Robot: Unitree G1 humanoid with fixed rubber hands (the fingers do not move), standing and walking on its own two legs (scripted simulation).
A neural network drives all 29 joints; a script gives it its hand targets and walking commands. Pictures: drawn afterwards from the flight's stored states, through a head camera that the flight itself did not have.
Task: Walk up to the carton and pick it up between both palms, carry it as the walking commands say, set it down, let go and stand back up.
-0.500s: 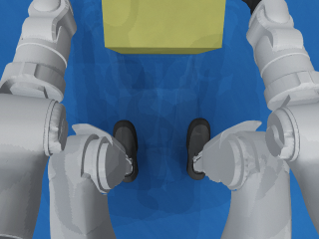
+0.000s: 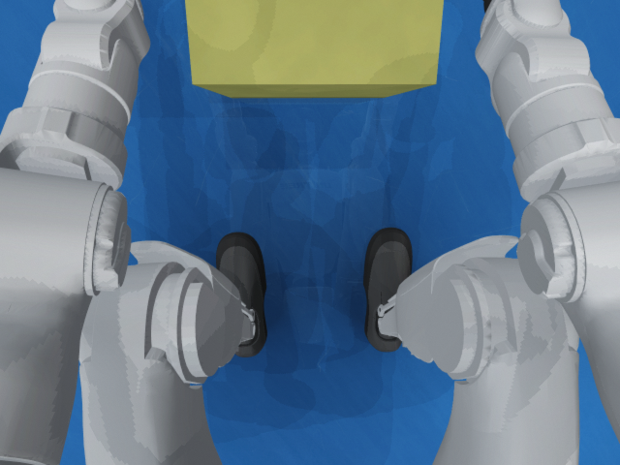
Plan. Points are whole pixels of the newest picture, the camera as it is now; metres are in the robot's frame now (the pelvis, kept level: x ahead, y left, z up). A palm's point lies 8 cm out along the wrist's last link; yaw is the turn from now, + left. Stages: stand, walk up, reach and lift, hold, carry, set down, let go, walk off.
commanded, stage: reach and lift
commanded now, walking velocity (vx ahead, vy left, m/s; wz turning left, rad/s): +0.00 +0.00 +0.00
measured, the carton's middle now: out of the picture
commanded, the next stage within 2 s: none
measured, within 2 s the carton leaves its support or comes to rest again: leaves its support in 1.10 s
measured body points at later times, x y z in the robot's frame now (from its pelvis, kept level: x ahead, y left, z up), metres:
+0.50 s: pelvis +0.00 +0.00 +0.00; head +0.38 +0.02 +0.22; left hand +0.56 +0.17 -0.20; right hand +0.56 -0.14 -0.19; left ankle +0.12 +0.11 -0.32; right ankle +0.12 -0.12 -0.32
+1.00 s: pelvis +0.01 -0.01 -0.01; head +0.38 +0.02 +0.23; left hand +0.57 +0.17 -0.20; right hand +0.57 -0.14 -0.19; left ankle +0.12 +0.11 -0.32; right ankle +0.12 -0.12 -0.32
